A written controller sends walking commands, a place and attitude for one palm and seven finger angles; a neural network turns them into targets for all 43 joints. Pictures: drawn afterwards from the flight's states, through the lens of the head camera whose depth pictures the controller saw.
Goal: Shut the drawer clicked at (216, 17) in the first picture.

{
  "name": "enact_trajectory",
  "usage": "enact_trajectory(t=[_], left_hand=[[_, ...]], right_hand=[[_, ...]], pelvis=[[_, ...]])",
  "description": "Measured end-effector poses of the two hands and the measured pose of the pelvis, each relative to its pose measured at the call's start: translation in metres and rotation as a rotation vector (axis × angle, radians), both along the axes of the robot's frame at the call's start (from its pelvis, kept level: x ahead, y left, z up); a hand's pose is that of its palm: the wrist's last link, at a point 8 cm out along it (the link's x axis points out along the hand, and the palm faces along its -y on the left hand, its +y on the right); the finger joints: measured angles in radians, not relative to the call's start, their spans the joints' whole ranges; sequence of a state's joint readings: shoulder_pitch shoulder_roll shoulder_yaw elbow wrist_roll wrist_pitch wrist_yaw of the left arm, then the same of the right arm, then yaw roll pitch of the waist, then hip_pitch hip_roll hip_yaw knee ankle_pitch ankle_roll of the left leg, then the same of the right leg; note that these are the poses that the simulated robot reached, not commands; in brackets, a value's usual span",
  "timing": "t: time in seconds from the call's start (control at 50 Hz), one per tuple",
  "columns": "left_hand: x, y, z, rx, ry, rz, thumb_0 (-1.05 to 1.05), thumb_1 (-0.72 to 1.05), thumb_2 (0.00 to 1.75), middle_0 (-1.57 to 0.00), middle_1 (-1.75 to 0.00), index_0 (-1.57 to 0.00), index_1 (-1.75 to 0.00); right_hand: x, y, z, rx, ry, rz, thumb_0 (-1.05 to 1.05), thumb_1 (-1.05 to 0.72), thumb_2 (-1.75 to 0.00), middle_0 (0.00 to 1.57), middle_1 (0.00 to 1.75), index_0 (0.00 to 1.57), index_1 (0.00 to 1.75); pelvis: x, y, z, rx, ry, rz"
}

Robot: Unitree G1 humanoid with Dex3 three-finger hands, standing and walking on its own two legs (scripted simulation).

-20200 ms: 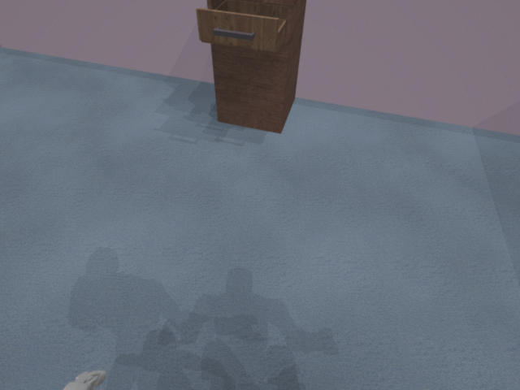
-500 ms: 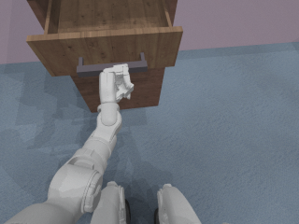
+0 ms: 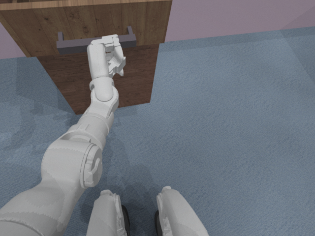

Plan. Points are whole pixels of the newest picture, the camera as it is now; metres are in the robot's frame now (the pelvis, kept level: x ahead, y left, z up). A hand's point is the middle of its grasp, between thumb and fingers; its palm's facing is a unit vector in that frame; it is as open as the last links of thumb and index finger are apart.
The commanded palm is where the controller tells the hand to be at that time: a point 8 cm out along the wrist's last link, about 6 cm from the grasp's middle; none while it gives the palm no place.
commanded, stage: push the drawer shut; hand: left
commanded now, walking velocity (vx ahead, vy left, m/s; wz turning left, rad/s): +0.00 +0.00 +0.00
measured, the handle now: (97, 38) +0.61 +0.06 +0.05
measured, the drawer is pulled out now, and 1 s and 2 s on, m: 0.11 0.00 0.00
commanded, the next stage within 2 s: pull the fist back off the drawer in 1.00 s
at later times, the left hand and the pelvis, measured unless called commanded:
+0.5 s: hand (117, 39) +0.60 +0.01 +0.05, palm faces +0.07 -1.00 -0.05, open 3.2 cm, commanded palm +0.60 +0.04 +0.05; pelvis +0.01 -0.01 -0.01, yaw -1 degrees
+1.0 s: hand (114, 26) +0.64 +0.02 +0.05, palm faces +0.07 -1.00 -0.04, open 3.2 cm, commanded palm +0.66 +0.03 +0.05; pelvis +0.01 -0.01 -0.02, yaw -2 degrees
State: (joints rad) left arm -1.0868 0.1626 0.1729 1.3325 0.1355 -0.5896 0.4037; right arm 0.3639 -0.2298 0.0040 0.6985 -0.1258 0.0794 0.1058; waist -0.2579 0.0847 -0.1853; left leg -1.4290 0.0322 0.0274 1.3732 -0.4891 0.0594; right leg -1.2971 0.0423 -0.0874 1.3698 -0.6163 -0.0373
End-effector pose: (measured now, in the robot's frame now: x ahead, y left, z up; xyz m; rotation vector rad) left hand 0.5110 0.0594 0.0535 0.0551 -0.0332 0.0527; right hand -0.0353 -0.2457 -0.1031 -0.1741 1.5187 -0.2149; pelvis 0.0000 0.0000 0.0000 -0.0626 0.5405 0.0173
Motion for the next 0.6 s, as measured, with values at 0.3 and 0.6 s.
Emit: enact_trajectory(t=[0.3, 0.6], left_hand=[[0.038, 0.002, 0.002, 0.0, 0.02, 0.014, 0.02, 0.85, 1.0, -1.4, -1.6, -1.4, -1.6], [0.074, 0.006, 0.003, -0.005, 0.028, 0.02, 0.04, 0.83, 0.99, -1.4, -1.6, -1.4, -1.6]], right_hand=[[-0.012, 0.003, 0.001, -0.005, 0.038, -0.024, 0.0, -0.9, -0.9, 0.2, 0.3, 0.2, 0.3], [-0.026, 0.0, 0.005, -0.013, 0.097, -0.043, 0.0, -0.9, -0.9, 0.2, 0.3, 0.2, 0.3]], pelvis=[[0.004, -0.002, -0.007, -0.011, 0.043, -0.004], [0.008, -0.009, -0.012, -0.018, 0.085, -0.007]])
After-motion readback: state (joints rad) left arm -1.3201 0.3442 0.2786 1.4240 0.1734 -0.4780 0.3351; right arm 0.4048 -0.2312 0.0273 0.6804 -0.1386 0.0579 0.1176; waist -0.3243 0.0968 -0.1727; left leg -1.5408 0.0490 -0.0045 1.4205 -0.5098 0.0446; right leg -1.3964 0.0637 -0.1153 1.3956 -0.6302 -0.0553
